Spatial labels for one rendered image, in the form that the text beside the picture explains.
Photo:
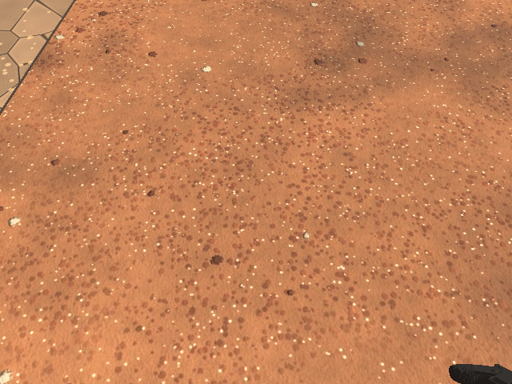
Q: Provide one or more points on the robot right hand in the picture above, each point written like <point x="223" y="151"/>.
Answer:
<point x="479" y="374"/>

